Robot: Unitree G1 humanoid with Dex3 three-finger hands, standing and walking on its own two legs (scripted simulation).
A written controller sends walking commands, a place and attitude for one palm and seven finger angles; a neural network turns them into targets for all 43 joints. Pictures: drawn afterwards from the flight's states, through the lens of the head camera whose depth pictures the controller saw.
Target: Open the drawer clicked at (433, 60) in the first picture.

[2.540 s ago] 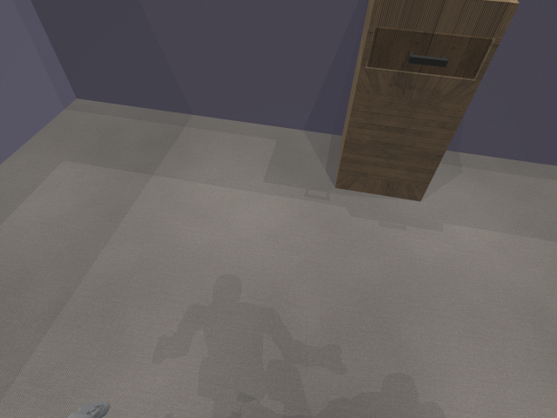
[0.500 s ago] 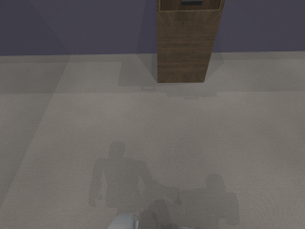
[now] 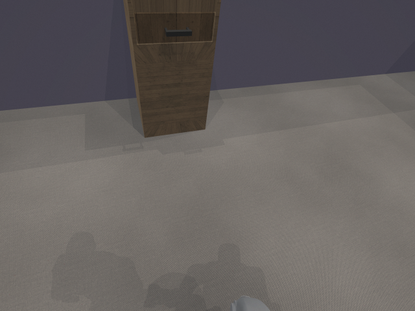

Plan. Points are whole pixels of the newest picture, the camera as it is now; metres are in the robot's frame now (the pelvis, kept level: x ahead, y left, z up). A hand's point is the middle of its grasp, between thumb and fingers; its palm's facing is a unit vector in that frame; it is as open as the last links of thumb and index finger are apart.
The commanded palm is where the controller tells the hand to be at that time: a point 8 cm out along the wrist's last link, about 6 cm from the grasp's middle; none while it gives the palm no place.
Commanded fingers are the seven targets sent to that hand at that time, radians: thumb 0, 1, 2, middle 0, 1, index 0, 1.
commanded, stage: walk to a spot facing it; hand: left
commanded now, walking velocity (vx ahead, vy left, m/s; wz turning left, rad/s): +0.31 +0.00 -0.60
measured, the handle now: (177, 31) +1.32 +0.23 -0.05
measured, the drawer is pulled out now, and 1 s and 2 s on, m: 0.00 0.00 0.00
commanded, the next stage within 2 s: turn to face it in 1.36 s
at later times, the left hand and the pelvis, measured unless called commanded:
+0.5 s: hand (181, 242) +0.32 +0.08 -0.18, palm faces -0.29 -0.94 -0.20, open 7.3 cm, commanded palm none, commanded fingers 0.00 0.90 0.90 -0.20 -0.30 -0.20 -0.30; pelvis +0.17 -0.07 -0.01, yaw -15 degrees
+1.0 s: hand (186, 195) +0.46 +0.08 -0.18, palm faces -0.35 -0.93 -0.13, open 7.4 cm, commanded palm none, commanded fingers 0.00 0.90 0.90 -0.20 -0.30 -0.20 -0.30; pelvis +0.38 -0.07 +0.00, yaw -25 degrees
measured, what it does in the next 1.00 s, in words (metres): walks ahead, turning right: right foot, then left foot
